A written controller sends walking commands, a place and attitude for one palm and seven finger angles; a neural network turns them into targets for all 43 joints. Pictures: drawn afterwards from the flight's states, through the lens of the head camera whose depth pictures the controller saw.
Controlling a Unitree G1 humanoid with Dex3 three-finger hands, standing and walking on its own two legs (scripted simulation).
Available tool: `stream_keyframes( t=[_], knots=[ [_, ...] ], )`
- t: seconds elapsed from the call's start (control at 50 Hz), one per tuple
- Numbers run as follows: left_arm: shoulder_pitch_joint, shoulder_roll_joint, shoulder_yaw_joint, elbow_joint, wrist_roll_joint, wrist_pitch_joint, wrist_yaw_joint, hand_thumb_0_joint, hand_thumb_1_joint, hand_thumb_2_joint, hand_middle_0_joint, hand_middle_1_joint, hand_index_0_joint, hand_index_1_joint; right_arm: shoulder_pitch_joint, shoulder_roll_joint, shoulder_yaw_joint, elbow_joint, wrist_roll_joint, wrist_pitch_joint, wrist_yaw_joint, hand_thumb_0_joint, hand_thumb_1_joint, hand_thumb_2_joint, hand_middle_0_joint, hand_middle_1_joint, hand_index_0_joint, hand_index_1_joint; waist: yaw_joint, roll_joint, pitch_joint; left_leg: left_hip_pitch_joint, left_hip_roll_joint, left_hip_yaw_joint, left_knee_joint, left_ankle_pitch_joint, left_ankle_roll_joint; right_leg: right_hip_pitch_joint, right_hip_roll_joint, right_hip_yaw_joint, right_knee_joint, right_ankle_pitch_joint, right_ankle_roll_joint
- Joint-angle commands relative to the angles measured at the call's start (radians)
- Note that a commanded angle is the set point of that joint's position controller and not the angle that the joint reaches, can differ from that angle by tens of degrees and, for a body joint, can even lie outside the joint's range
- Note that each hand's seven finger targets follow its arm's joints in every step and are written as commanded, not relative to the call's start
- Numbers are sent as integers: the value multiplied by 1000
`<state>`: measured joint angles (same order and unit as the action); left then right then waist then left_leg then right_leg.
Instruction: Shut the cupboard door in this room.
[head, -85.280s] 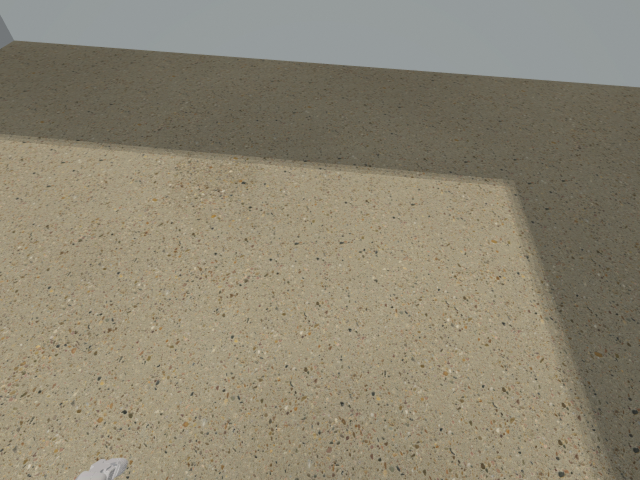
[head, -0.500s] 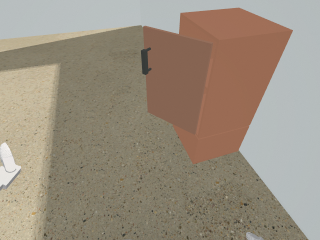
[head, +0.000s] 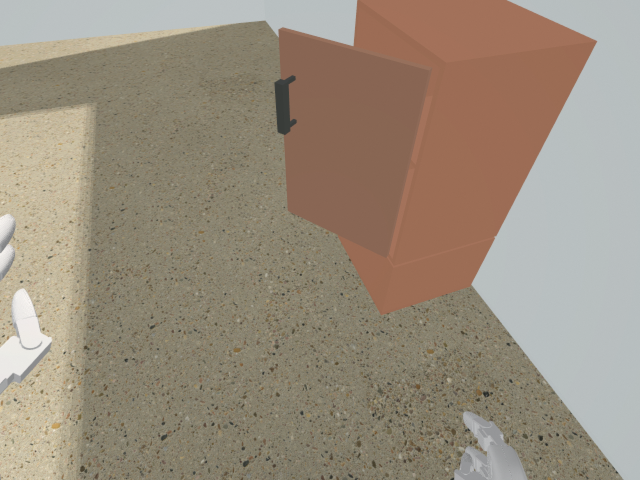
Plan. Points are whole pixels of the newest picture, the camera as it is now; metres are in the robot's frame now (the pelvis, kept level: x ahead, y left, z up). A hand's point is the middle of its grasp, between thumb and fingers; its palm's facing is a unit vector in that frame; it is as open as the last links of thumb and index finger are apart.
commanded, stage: stop stepping back and stand still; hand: left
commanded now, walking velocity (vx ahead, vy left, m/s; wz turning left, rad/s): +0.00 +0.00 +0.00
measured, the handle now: (287, 104) +1.00 +0.14 -0.03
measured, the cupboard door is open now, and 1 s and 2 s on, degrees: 37 37 37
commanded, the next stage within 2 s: let the arm hang, fingers relaxed in 0.04 s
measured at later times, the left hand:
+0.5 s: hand out of the picture +0.01 +0.19 -0.17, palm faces +0.02 -0.98 -0.19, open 7.0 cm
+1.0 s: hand out of the picture -0.05 +0.19 -0.17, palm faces +0.03 -0.98 -0.19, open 7.4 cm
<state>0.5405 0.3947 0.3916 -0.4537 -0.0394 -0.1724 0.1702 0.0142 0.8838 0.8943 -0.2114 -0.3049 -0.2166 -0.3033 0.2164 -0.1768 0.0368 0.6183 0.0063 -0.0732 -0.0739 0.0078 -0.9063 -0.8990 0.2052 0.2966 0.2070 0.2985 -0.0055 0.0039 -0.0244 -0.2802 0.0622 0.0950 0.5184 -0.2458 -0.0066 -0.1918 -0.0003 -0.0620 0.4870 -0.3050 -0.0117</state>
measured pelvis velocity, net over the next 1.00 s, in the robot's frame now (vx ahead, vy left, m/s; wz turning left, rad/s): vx -0.03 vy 0.02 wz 0.00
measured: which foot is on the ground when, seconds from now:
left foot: down 0.00-1.00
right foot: down 0.00-1.00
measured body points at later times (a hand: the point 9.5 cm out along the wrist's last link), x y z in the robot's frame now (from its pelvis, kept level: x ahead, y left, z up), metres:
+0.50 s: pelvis -0.03 +0.01 +0.00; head -0.01 +0.03 +0.45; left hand +0.01 +0.24 -0.16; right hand +0.02 -0.25 -0.14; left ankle +0.02 +0.12 -0.74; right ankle -0.03 -0.11 -0.74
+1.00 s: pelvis -0.03 +0.02 +0.01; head -0.04 +0.02 +0.46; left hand -0.05 +0.24 -0.15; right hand -0.05 -0.19 -0.16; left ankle +0.02 +0.12 -0.74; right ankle -0.03 -0.11 -0.74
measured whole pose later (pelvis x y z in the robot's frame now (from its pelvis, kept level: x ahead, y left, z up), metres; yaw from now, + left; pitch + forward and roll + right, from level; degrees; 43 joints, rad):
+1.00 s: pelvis -0.03 +0.02 +0.01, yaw +0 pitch -2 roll +0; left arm 0.33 0.13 0.01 1.13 0.02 0.00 0.03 0.00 0.91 0.89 -0.20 -0.30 -0.20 -0.30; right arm 0.32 -0.13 0.00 1.13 -0.02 0.02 -0.02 0.00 -0.91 -0.90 0.20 0.30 0.20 0.30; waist -0.01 0.01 0.01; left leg -0.24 0.02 0.11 0.41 -0.15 0.03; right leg -0.17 -0.04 -0.05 0.43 -0.23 0.01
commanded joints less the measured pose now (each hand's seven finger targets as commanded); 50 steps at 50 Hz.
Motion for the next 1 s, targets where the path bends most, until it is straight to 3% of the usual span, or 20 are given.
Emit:
stream_keyframes(
  t=[0.0, 0.08, 0.1, 0.12, 0.14, 0.18, 0.22, 0.28, 0.32, 0.34, 0.38, 0.46, 0.48, 0.6, 0.68, 0.8, 0.98],
  knots=[
    [-48, 211, 154, -222, -8, -57, 23, 0, 900, 900, -200, -300, -200, -300, -86, -137, -60, -158, 1, -46, -16, 0, -900, -900, 200, 300, 200, 300, -1, 68, -120, 48, 44, -76, -75, 253, 14, 56, -61, 89, -53, 366, 1],
    [-33, 180, 131, -196, -10, -51, 22, 0, 900, 900, -200, -300, -200, -300, -84, -136, -62, -159, 4, -40, -15, 0, -900, -900, 200, 300, 200, 300, -2, 49, -104, 45, 39, -68, -78, 226, 12, 43, -57, 90, -72, 342, 4],
    [-32, 195, 144, -190, -9, -50, 24, 0, 900, 900, -200, -300, -200, -300, -87, -140, -64, -158, 2, -40, -16, 0, -900, -900, 200, 300, 200, 300, -1, 55, -95, 32, 38, -73, -86, 204, 10, 40, -58, 89, -81, 316, 4],
    [-88, 18, -308, 517, 54, 94, -126, 0, 900, 900, -200, -300, -200, -300, -176, -324, -95, 10, 18, -98, 80, 0, -900, -900, 200, 300, 200, 300, -20, 71, 25, -35, 63, -73, 38, 375, 16, -73, -131, 16, 41, 423, -9],
    [-107, 8, -288, 550, 51, 168, -154, 0, 900, 900, -200, -300, -200, -300, -105, -301, -109, 27, 7, -45, 83, 0, -900, -900, 200, 300, 200, 300, -9, 87, -41, 17, 74, -69, 2, 335, 10, -95, -123, 75, 11, 307, -17],
    [-171, -4, -303, 641, 58, 176, -171, 0, 900, 900, -200, -300, -200, -300, -85, -283, -85, 39, -9, -1, 83, 0, -900, -900, 200, 300, 200, 300, 6, 46, -23, -68, 96, -120, -48, 215, 45, -89, -84, 33, 41, 109, -11],
    [-211, 11, -319, 758, 60, 169, -173, 0, 900, 900, -200, -300, -200, -300, -92, -279, -72, 54, -18, 21, 81, 0, -900, -900, 200, 300, 200, 300, 13, -96, -31, -59, 86, -145, -53, 192, 49, -64, -86, 52, 11, 92, -21],
    [-265, 22, -340, 960, 62, 164, -165, 0, 900, 900, -200, -300, -200, -300, -68, -252, -62, 111, -30, 49, 81, 0, -900, -900, 200, 300, 200, 300, -5, -184, -54, 32, 41, -120, -19, 213, 34, -80, -137, 112, -34, 183, -41],
    [-284, 3, -357, 1075, 59, 172, -157, 0, 900, 900, -200, -300, -200, -300, -47, -219, -51, 157, -34, 66, 80, 0, -900, -900, 200, 300, 200, 300, -13, -126, -56, 66, 34, -111, -41, 223, 25, -75, -141, 110, -46, 178, -38],
    [-286, -6, -363, 1128, 57, 173, -155, 0, 900, 900, -200, -300, -200, -300, -49, -211, -47, 180, -35, 70, 79, 0, -900, -900, 200, 300, 200, 300, -10, -50, -50, 74, 38, -112, -66, 224, 22, -64, -132, 111, -53, 162, -31],
    [-272, -21, -367, 1227, 55, 174, -152, 0, 900, 900, -200, -300, -200, -300, -51, -193, -43, 229, -33, 73, 74, 0, -900, -900, 200, 300, 200, 300, -2, 39, -36, 68, 43, -115, -107, 172, 23, -38, -116, 109, -81, 104, -22],
    [-231, -64, -356, 1370, 55, 171, -148, 0, 900, 900, -200, -300, -200, -300, -12, -149, -49, 315, -33, 79, 62, 0, -900, -900, 200, 300, 200, 300, 2, 139, 1, 54, 36, -112, -146, 47, 19, -18, -112, 105, -148, 52, -33],
    [-224, -65, -358, 1396, 53, 171, -149, 0, 900, 900, -200, -300, -200, -300, 2, -144, -50, 334, -31, 81, 60, 0, -900, -900, 200, 300, 200, 300, 1, 144, 17, 48, 36, -114, -160, 11, 18, -22, -110, 107, -163, 36, -35],
    [-195, -80, -365, 1507, 52, 165, -147, 0, 900, 900, -200, -300, -200, -300, 92, -131, -61, 414, -22, 83, 50, 0, -900, -900, 200, 300, 200, 300, -5, 22, 64, 65, 48, -116, -181, -11, 25, -43, -108, 92, -202, 11, -35],
    [-175, -107, -369, 1548, 52, 168, -142, 0, 900, 900, -200, -300, -200, -300, 131, -108, -62, 451, -24, 83, 46, 0, -900, -900, 200, 300, 200, 300, -7, -12, 97, 62, 51, -117, -200, -40, 30, -68, -104, 87, -202, -19, -31],
    [-138, -129, -368, 1573, 55, 170, -136, 0, 900, 900, -200, -300, -200, -300, 156, -87, -62, 472, -22, 83, 44, 0, -900, -900, 200, 300, 200, 300, -1, -24, 114, 50, 52, -113, -215, -61, 34, -80, -97, 84, -191, -24, -25],
    [-134, -161, -362, 1565, 59, 170, -132, 0, 900, 900, -200, -300, -200, -300, 166, -59, -64, 479, -26, 75, 43, 0, -900, -900, 200, 300, 200, 300, -1, 7, 129, 23, 52, -124, -243, -85, 35, -77, -87, 83, -162, 16, -19]
  ],
)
